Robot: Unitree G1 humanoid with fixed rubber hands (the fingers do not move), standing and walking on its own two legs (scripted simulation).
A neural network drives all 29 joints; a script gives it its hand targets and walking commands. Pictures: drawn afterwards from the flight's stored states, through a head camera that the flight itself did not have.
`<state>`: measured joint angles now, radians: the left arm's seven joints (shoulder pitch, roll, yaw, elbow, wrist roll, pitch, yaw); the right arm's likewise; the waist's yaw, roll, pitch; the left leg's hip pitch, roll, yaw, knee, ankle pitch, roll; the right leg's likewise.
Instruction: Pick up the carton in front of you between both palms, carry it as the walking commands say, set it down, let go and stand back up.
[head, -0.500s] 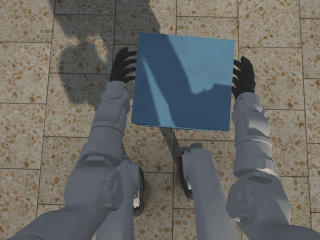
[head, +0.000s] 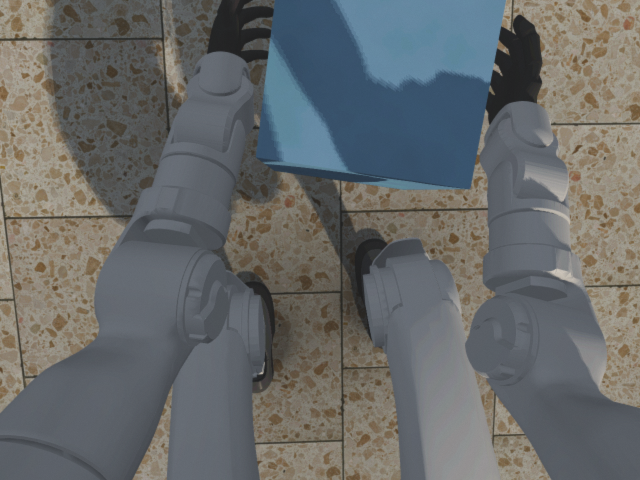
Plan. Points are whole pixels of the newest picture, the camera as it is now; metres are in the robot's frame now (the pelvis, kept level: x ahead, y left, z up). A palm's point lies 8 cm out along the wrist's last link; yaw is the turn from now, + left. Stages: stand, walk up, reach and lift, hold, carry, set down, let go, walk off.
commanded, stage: set down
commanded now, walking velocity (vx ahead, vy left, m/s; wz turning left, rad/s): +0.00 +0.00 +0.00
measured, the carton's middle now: (361, 98) +0.49 -0.12 -0.22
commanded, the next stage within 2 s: none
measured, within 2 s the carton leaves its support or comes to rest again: rests again in 0.88 s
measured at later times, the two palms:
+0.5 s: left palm (236, 71) +0.54 +0.03 -0.20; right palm (490, 102) +0.46 -0.26 -0.19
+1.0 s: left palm (239, 75) +0.54 +0.03 -0.22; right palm (488, 111) +0.45 -0.27 -0.21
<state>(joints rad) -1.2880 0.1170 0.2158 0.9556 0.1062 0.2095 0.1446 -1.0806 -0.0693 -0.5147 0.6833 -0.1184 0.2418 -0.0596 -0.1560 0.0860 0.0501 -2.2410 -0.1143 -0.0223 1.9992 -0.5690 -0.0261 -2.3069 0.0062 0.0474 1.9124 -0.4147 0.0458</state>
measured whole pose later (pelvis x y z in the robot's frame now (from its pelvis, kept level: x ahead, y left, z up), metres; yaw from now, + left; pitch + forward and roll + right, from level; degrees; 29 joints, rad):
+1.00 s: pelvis +0.00 +0.01 -0.04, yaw -1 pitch +41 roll -3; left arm -1.44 0.19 0.11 1.18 0.07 0.13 0.10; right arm -1.22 -0.20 -0.49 0.99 -0.05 0.12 0.00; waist -0.18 0.06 0.23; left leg -2.29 -0.14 -0.03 2.18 -0.60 -0.02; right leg -2.33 -0.01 0.04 2.07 -0.45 0.06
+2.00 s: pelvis +0.01 -0.01 +0.04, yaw -2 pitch +45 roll +1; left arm -1.24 0.29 0.11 0.97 0.00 0.16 0.08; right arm -0.99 -0.21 -0.36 0.78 0.11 0.11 -0.06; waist -0.17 0.05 0.01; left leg -2.06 -0.07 -0.03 1.89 -0.61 -0.03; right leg -2.15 0.04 0.04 1.80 -0.43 0.03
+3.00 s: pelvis +0.10 -0.03 +0.30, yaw -1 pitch +28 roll +1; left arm -0.33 0.08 0.15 0.56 0.11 0.08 0.12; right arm -0.22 -0.21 -0.16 0.53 -0.02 0.05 0.13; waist -0.12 0.00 -0.06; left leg -0.95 -0.03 -0.09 0.82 -0.36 -0.04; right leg -1.03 0.02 0.02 0.81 -0.27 -0.02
